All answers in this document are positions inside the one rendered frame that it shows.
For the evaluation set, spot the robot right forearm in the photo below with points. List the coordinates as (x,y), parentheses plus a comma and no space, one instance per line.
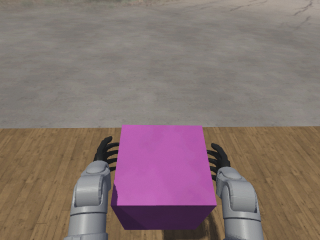
(240,207)

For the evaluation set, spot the robot left hand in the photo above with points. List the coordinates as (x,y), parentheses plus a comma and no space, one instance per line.
(102,153)

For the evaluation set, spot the robot left forearm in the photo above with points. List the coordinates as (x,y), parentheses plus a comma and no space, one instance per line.
(89,204)

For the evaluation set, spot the robot right hand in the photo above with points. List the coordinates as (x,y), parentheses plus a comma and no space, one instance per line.
(222,159)

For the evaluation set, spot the carton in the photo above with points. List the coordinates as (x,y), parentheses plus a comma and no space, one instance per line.
(162,178)

